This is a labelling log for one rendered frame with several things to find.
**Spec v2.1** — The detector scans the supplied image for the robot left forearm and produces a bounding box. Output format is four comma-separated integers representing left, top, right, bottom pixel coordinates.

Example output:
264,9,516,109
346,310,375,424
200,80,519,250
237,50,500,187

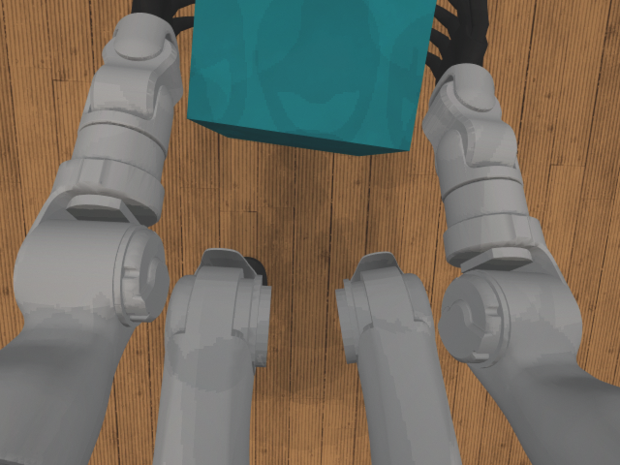
14,13,183,311

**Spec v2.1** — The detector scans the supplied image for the robot right forearm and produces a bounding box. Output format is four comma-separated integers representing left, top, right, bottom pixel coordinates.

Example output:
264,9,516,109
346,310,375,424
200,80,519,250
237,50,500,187
422,63,582,321

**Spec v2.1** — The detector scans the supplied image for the robot left thigh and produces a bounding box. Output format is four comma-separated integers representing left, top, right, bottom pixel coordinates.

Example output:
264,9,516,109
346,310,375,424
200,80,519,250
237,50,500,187
152,265,271,465

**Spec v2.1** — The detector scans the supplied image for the right robot upper arm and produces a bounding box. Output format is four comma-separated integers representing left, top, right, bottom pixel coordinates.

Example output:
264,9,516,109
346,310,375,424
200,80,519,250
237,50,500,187
438,269,620,465

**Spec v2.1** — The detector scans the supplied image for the left robot hand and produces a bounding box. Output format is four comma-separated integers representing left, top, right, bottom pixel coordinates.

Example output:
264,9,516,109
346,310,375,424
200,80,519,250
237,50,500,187
131,0,196,37

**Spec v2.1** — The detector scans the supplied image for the robot left shin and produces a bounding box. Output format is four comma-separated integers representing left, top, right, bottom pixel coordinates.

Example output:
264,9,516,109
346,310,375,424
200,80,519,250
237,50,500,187
165,248,257,351

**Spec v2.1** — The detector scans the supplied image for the left robot upper arm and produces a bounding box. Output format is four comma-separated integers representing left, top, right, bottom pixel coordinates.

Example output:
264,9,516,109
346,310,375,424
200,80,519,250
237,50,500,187
0,219,170,465

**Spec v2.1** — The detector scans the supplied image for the right robot hand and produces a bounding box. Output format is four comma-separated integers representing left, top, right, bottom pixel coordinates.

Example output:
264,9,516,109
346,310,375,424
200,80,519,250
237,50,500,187
425,0,489,86

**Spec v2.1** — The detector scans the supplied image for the carton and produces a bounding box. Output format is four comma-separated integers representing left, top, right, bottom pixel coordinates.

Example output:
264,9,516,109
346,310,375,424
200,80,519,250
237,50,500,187
187,0,437,156

